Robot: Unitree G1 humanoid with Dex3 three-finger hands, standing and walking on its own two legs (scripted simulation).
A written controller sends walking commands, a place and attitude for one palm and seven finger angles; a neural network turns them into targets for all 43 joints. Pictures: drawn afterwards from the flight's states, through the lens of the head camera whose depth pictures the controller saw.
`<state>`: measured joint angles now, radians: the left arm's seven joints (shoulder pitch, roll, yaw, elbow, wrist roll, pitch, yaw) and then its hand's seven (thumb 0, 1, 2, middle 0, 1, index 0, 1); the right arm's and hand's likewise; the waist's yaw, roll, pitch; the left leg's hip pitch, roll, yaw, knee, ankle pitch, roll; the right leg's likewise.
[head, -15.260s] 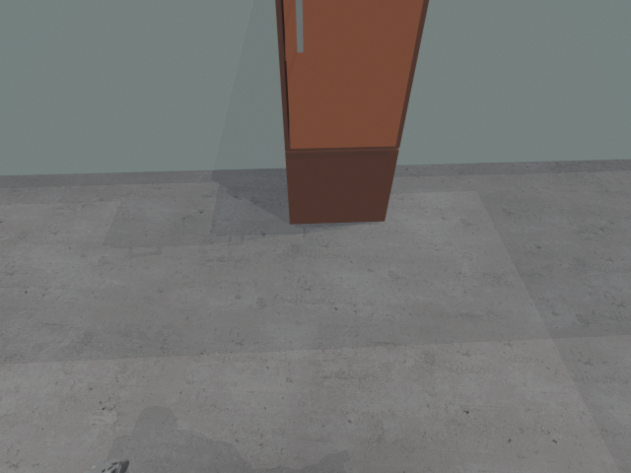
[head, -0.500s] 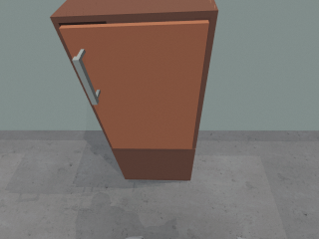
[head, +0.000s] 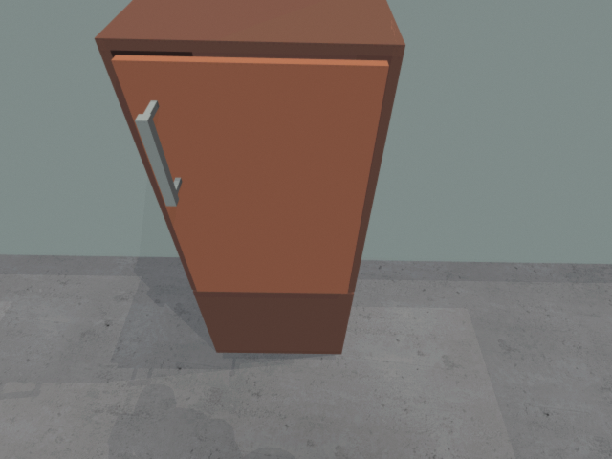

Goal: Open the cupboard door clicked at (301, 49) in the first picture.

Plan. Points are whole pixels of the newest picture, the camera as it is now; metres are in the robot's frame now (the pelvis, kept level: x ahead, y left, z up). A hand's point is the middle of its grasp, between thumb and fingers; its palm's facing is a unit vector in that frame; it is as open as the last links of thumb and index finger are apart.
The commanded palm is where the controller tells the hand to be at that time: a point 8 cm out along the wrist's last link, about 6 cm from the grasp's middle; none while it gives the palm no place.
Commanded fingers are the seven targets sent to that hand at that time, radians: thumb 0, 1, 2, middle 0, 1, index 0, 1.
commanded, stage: look again from close up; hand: left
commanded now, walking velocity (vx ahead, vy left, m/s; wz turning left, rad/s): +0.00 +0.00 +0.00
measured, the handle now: (162, 156) +0.53 +0.26 +0.11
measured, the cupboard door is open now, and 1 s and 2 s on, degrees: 0 0 0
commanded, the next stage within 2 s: raise the hand with hooked fingers in 0.38 s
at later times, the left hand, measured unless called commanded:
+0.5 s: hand out of the picture +0.06 +0.19 -0.17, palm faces -0.01 -0.98 -0.21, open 7.4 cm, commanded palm +0.13 +0.23 -0.07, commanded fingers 0.00 0.85 0.88 -0.20 -0.33 -0.20 -0.33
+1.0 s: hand (151, 420) +0.17 +0.20 -0.02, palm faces +0.14 -0.99 -0.06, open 9.2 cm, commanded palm +0.17 +0.26 +0.00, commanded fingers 0.00 0.27 0.63 -0.25 -0.70 -0.25 -0.70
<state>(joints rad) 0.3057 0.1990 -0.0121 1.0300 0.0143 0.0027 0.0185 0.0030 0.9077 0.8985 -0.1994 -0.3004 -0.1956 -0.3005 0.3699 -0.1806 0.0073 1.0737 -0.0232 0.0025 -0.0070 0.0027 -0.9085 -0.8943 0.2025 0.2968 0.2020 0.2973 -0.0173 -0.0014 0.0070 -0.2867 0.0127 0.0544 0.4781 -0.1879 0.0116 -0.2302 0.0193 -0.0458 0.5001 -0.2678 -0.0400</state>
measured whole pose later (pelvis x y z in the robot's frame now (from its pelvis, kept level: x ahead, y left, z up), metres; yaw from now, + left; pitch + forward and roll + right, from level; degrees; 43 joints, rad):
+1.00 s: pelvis +0.00 -0.02 -0.07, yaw +3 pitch +10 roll -1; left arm 0.48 0.22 0.20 0.00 -0.28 -0.47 -0.28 0.01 0.49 0.72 -0.23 -0.56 -0.23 -0.56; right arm 0.16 -0.24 -0.02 0.52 0.02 -0.20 -0.07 0.01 -0.90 -0.89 0.20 0.30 0.20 0.30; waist 0.05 0.01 -0.12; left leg -0.80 0.03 -0.03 1.07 -0.45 -0.01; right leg -0.69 0.02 -0.13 1.05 -0.54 -0.07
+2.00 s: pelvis +0.01 +0.02 -0.01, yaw +3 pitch +0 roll -2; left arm -0.06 0.43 0.39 0.24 -0.33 -0.05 -0.43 -0.01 -0.49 0.30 -0.30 -1.19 -0.30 -1.19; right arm 0.24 -0.25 0.09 0.61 0.06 -0.22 -0.11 0.01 -0.90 -0.89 0.21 0.30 0.21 0.30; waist 0.04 0.04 -0.03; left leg -0.37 -0.01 0.01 0.63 -0.27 0.04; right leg -0.26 0.00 -0.08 0.57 -0.32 -0.01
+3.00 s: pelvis +0.02 +0.00 -0.01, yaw +2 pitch +2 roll -1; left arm -0.29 0.50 0.45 0.56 -0.31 -0.07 -0.49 -0.02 -0.50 0.30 -0.30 -1.20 -0.30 -1.20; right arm 0.26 -0.29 0.05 0.63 0.07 -0.19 -0.12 0.01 -0.90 -0.89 0.21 0.30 0.21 0.30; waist 0.00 0.04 -0.03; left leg -0.38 0.02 0.01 0.61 -0.27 0.01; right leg -0.29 0.03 -0.08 0.58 -0.33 -0.04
